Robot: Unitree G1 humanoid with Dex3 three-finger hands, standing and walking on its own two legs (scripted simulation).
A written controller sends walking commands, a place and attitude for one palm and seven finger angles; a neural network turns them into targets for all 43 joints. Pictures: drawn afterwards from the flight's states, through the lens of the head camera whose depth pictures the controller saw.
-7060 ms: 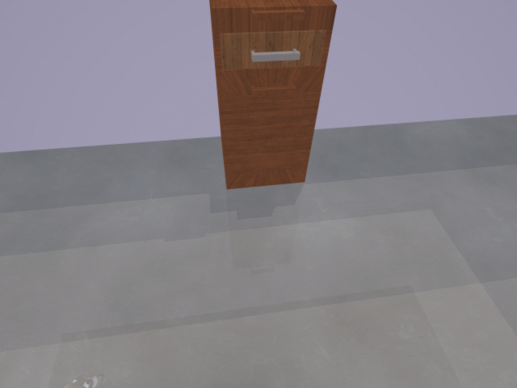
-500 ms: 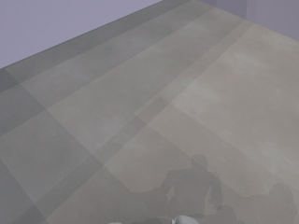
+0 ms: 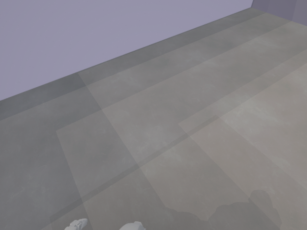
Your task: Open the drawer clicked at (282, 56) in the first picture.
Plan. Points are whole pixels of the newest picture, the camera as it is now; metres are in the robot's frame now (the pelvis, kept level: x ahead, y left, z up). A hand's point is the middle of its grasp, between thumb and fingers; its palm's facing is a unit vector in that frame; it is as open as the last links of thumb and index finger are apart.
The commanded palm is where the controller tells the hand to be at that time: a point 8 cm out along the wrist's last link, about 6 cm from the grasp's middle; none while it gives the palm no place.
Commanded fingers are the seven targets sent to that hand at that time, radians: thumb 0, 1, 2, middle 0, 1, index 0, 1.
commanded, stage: turn to face it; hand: left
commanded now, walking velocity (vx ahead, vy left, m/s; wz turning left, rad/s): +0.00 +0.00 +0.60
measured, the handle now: out of the picture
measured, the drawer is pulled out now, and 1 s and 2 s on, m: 0.00 0.00 0.00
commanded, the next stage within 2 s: none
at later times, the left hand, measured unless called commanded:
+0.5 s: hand out of the picture -0.05 +0.28 -0.17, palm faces +0.34 -0.90 -0.26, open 7.4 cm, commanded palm none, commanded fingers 0.00 0.90 0.90 -0.20 -0.30 -0.20 -0.30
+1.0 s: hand out of the picture -0.04 +0.23 -0.13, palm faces +0.56 -0.78 -0.29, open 7.4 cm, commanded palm none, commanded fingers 0.00 0.90 0.90 -0.20 -0.30 -0.20 -0.30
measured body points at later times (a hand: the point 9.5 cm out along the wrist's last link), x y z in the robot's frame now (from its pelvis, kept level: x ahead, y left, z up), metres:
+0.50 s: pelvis -0.03 +0.05 +0.00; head +0.00 +0.09 +0.45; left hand -0.07 +0.32 -0.15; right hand +0.16 -0.17 -0.12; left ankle -0.06 +0.14 -0.73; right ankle -0.01 -0.12 -0.65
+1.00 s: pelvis -0.02 +0.00 +0.01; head +0.01 -0.02 +0.45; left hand -0.07 +0.27 -0.11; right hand +0.17 -0.20 -0.15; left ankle -0.11 +0.11 -0.64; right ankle +0.04 -0.09 -0.73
